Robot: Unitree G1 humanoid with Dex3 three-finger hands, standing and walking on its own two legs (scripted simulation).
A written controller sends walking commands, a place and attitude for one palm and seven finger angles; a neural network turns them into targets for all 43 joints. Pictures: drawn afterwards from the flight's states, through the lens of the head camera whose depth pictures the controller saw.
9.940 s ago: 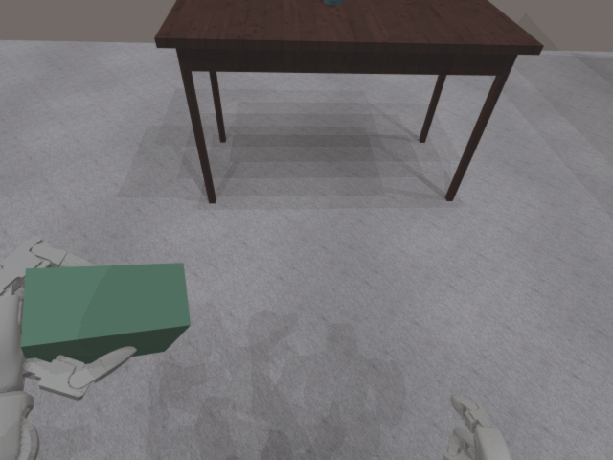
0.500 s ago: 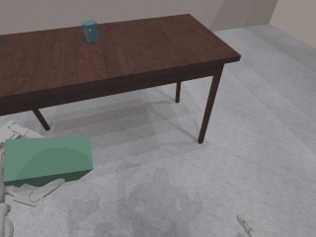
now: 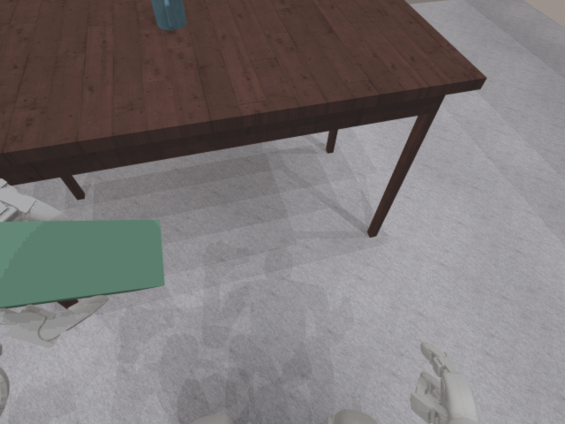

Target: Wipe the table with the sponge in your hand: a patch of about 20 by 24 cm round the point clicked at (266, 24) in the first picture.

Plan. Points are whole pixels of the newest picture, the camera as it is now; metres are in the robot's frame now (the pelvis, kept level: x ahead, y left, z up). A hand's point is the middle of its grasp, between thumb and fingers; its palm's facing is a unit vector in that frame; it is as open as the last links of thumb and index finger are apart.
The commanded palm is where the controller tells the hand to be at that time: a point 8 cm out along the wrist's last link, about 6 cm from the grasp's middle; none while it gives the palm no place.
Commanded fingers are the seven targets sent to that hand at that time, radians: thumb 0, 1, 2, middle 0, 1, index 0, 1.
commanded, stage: take the last steps up to it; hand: left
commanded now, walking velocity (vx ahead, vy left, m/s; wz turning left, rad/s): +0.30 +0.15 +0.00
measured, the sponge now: (101, 263) +0.25 +0.21 +0.15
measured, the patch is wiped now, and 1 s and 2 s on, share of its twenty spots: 0.00 0.00 0.00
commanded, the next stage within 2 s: come to a stop and stand still in 0.68 s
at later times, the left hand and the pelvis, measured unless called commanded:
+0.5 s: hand (75, 179) +0.34 +0.27 +0.17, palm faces +0.35 -0.80 -0.48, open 10.4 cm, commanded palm +0.28 +0.32 +0.19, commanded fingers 0.00 0.10 1.30 -1.20 -1.60 -1.20 -1.60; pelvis +0.12 +0.04 +0.01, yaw +1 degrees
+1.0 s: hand (63, 118) +0.43 +0.32 +0.17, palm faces +0.38 -0.78 -0.50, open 10.4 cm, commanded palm +0.37 +0.36 +0.19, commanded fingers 0.00 0.10 1.30 -1.20 -1.60 -1.20 -1.60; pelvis +0.21 +0.08 +0.00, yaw -1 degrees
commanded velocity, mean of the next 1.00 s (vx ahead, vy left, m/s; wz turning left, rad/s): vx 0.14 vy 0.10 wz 0.01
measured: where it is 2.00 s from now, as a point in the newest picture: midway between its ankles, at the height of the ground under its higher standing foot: outside the picture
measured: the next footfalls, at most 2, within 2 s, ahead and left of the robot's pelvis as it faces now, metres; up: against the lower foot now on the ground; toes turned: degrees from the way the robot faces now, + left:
right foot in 0.18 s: +0.12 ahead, -0.09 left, +0.00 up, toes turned -12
left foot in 0.58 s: +0.26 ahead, +0.19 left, +0.00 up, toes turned +10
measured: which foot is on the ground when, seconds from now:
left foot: down 0.00-0.18, up 0.20-0.56, down 0.58-0.96, up 0.98-1.00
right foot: up 0.00-0.16, down 0.18-0.58, up 0.60-0.90, down 0.92-1.00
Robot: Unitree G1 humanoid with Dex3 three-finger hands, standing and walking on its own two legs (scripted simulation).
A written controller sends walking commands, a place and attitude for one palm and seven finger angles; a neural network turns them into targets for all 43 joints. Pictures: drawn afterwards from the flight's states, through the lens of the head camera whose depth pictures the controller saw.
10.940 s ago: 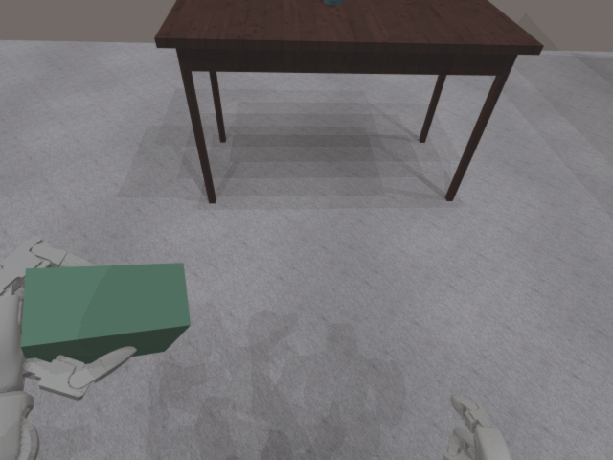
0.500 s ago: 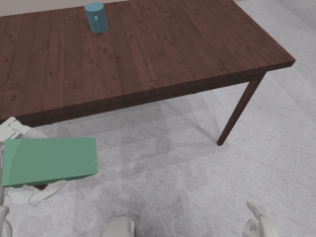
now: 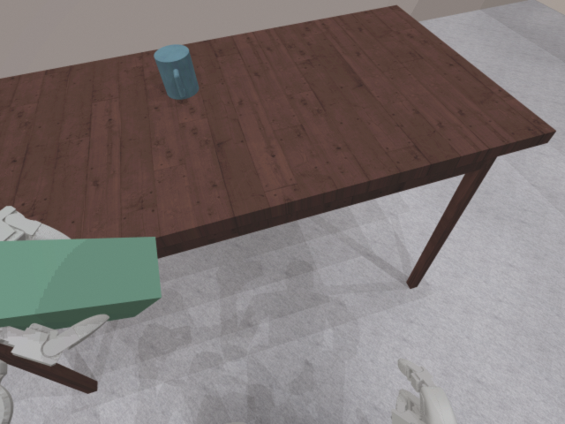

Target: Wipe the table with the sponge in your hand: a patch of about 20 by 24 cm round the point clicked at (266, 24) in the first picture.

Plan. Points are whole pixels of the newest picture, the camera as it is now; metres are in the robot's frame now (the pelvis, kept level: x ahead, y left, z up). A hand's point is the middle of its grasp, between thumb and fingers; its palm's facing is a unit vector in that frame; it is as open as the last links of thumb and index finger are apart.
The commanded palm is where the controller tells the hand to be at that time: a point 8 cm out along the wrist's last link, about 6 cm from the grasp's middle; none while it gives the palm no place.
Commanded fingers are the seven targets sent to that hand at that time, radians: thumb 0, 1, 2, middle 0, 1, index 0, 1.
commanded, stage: come to a stop and stand still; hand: left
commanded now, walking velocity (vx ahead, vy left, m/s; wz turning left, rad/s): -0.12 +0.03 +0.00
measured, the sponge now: (103, 284) +0.23 +0.21 +0.15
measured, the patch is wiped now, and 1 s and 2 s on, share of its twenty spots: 0.00 0.00 0.00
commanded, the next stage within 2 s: look again from close up in 1.04 s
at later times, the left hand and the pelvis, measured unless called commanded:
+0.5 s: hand out of the picture +0.17 +0.28 +0.17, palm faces +0.43 -0.81 -0.39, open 10.4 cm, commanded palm +0.12 +0.31 +0.19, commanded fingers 0.00 0.10 1.30 -1.20 -1.60 -1.20 -1.60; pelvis -0.04 +0.03 +0.01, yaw -1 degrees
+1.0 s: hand out of the picture +0.13 +0.26 +0.16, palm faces +0.39 -0.84 -0.38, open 10.4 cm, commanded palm +0.07 +0.30 +0.19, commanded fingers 0.00 0.10 1.30 -1.20 -1.60 -1.20 -1.60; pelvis -0.09 +0.02 +0.00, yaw +0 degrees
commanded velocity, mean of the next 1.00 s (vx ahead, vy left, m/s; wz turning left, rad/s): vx -0.01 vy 0.01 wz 0.00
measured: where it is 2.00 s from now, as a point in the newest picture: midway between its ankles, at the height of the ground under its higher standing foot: outside the picture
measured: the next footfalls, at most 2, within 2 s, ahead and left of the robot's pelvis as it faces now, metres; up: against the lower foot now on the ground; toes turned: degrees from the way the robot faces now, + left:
left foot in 0.24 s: +0.03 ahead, +0.14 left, +0.00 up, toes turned +3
right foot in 0.52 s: -0.03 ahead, -0.10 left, +0.00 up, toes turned -6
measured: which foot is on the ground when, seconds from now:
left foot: up 0.00-0.22, down 0.24-1.00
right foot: down 0.00-0.26, up 0.28-0.50, down 0.52-1.00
